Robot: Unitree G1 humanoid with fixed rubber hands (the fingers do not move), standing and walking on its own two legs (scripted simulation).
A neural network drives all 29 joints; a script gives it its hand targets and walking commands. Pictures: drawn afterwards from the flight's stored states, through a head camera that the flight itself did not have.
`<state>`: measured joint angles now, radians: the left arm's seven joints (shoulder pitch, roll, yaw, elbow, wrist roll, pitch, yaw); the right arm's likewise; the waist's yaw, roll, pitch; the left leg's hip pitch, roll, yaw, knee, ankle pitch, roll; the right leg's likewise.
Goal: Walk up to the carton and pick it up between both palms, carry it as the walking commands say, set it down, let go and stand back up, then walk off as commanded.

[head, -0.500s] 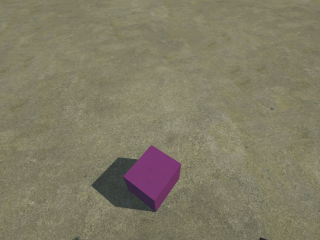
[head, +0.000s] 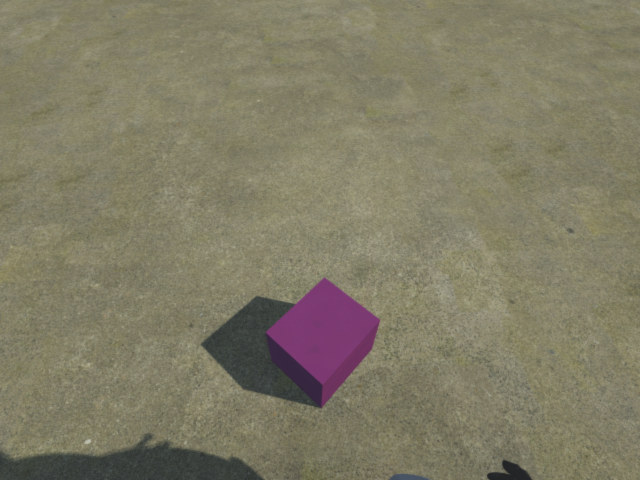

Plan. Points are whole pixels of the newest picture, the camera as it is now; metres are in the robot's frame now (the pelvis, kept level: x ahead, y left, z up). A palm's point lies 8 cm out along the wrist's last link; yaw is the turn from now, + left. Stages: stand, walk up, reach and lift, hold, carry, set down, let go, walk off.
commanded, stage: walk up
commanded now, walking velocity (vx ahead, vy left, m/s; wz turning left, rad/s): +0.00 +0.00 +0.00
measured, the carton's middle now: (322, 341) +0.57 +0.02 -0.67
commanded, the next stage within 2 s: none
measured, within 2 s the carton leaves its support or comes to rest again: neither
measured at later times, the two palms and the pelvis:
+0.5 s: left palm out of the picture +0.00 +0.23 -0.13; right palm out of the picture +0.05 -0.27 -0.12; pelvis -0.04 -0.02 +0.00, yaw +3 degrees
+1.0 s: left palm out of the picture -0.06 +0.20 -0.13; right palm out of the picture -0.02 -0.28 -0.14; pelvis -0.07 -0.04 +0.00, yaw +5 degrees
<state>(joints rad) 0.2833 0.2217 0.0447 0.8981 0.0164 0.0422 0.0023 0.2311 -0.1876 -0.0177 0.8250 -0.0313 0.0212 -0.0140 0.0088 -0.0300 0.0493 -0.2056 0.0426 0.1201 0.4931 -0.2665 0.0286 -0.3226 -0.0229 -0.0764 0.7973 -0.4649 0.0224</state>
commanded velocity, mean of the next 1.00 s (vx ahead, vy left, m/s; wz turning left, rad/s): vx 0.00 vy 0.00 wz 0.09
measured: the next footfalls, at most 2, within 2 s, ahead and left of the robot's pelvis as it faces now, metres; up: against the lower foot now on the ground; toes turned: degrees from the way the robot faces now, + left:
right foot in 0.20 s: +0.02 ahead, -0.12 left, +0.00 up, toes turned -5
left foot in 0.54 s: -0.01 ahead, +0.10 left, +0.00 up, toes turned +9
